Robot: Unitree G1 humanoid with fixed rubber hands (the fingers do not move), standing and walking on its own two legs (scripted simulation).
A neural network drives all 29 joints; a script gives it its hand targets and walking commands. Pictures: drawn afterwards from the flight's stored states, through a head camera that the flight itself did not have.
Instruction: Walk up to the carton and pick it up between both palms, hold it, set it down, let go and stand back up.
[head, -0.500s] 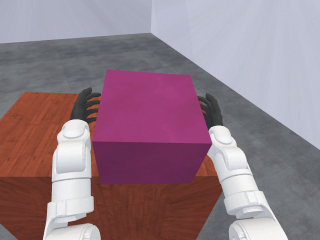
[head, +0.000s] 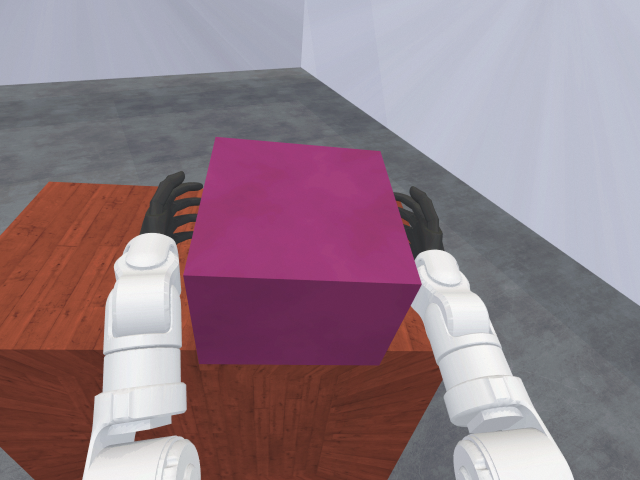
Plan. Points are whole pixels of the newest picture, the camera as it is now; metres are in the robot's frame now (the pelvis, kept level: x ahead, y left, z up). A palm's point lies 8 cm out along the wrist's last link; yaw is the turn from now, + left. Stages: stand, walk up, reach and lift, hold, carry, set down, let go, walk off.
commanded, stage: hold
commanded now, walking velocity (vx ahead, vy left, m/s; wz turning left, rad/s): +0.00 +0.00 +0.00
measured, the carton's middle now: (296, 249) +0.38 +0.01 +0.14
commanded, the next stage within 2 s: none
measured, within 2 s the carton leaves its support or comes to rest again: neither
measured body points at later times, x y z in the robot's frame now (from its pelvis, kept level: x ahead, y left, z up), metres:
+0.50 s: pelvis +0.00 +0.01 +0.00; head -0.04 +0.03 +0.45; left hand +0.37 +0.17 +0.18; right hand +0.37 -0.15 +0.17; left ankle +0.06 +0.12 -0.75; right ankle -0.01 -0.11 -0.75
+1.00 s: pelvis +0.00 +0.00 +0.00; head -0.04 +0.03 +0.45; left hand +0.37 +0.17 +0.18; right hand +0.37 -0.15 +0.17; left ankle +0.06 +0.12 -0.75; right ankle -0.01 -0.11 -0.75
